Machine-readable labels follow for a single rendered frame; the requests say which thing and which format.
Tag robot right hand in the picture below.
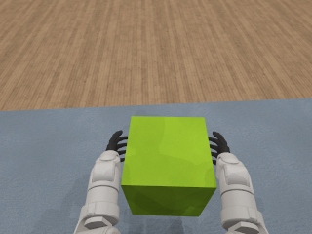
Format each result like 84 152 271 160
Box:
208 131 230 165

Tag robot left hand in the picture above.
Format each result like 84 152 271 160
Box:
105 130 128 162

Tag carton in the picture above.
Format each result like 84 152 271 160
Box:
121 116 217 217

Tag robot right forearm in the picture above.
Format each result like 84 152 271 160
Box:
215 152 269 234

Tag robot left forearm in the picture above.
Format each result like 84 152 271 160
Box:
73 150 121 234

